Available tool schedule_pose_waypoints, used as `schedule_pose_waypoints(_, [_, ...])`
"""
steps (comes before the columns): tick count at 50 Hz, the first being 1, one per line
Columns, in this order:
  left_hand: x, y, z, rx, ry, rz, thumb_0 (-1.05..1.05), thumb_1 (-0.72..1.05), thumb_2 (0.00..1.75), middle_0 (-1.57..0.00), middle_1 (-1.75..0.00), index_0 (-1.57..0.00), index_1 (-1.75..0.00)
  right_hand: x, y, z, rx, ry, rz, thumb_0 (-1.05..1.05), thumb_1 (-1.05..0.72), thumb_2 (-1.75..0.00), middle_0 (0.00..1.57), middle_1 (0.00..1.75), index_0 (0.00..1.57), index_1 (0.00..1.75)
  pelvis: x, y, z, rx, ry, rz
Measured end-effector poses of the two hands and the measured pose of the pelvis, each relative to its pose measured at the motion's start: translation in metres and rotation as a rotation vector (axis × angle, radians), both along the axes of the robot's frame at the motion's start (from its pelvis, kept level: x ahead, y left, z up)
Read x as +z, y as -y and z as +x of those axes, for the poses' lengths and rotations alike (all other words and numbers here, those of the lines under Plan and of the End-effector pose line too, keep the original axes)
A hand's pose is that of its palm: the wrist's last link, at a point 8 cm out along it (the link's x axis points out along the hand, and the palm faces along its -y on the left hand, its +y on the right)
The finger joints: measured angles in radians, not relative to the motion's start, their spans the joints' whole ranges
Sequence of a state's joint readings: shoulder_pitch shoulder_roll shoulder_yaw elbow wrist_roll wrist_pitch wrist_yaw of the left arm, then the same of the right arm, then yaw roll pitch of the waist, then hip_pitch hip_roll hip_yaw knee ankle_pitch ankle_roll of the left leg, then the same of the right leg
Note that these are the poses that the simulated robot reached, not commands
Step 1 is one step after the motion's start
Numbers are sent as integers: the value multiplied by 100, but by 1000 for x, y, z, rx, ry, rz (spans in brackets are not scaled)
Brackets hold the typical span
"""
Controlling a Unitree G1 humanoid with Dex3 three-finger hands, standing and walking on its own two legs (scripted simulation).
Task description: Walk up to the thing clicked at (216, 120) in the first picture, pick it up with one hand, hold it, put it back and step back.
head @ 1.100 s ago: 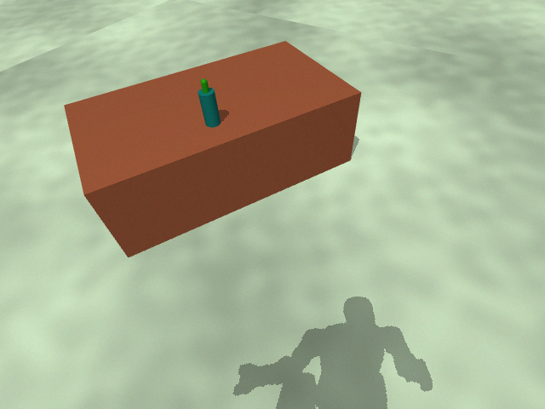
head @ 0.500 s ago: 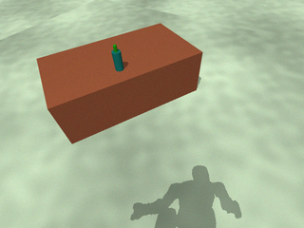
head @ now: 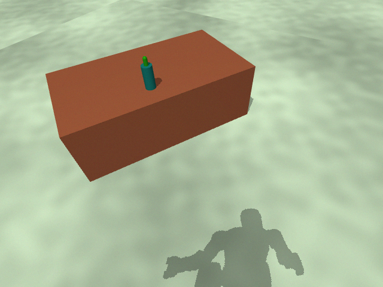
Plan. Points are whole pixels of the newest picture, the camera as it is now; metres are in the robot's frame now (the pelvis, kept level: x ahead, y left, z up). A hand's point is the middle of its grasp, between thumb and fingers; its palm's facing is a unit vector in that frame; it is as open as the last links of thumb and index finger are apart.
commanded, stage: stand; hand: right
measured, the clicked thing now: (147, 72) +1.28 +0.31 -0.26
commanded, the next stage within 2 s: walk up in 0.02 s
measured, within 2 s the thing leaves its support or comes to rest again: neither
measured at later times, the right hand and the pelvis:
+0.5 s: hand (280, 264) +0.21 -0.16 -0.15, palm faces -0.23 +0.89 -0.40, open 7.4 cm; pelvis +0.11 +0.10 -0.02, yaw +15 degrees
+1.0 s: hand (229, 161) +0.52 -0.07 -0.14, palm faces -0.49 +0.79 -0.37, open 7.4 cm; pelvis +0.32 +0.13 -0.01, yaw +25 degrees
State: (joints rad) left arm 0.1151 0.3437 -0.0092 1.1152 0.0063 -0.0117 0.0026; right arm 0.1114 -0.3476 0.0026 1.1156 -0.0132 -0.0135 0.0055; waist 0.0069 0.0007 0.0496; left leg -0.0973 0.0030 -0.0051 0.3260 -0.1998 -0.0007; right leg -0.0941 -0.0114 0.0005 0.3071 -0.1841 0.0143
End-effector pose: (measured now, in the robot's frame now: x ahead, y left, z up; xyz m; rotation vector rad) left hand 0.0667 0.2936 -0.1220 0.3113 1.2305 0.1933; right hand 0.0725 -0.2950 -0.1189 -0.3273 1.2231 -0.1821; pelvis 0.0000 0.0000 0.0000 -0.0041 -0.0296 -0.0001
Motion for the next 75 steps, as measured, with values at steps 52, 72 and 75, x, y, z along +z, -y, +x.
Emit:
schedule_pose_waypoints(52, [14, -141, 126, 473, 29, 47, 1, 90, 90, -20, -30, -21, -30, 19, -194, 490, 585, 158, 0, 0, -90, -90, 20, 30, 20, 30, -13, -143, 331, 439, 1, -7])
schedule_pose_waypoints(72, [-2, -205, 309, 418, 82, 8, 1, 91, 90, -20, -30, -20, -30, 18, -223, 590, 532, 162, -27, 0, -89, -90, 21, 30, 21, 30, -20, -190, 472, 473, 13, 33])
schedule_pose_waypoints(75, [6, -210, 344, 405, 90, 48, 1, 90, 90, -20, -30, -20, -30, 4, -205, 610, 505, 122, -30, 0, -89, -90, 21, 30, 21, 30, -25, -185, 503, 470, 4, 40])
